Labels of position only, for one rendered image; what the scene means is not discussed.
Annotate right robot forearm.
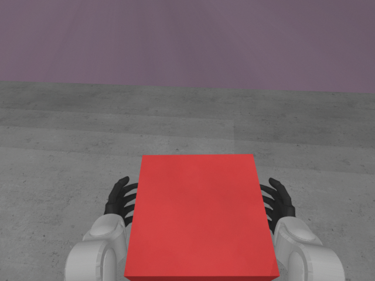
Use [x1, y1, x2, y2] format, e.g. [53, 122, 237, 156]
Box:
[274, 217, 345, 281]

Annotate left robot hand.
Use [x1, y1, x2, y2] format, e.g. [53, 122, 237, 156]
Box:
[104, 176, 138, 227]

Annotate right robot hand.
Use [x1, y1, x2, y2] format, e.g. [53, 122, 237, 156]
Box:
[260, 177, 296, 235]

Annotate carton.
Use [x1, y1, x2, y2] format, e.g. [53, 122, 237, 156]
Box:
[124, 154, 280, 281]

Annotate left robot forearm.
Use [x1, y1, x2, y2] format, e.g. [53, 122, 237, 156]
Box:
[64, 214, 127, 281]

